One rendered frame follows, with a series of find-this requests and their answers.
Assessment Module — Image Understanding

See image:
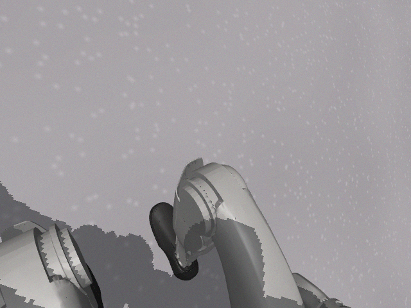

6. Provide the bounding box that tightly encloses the left robot foot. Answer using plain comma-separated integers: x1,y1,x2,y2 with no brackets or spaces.
87,265,104,308

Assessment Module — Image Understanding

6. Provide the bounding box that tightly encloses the right robot hand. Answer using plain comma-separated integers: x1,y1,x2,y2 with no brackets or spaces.
292,273,330,308

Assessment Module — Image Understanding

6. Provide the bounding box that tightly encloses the right robot foot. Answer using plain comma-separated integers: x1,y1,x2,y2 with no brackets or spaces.
149,202,198,280

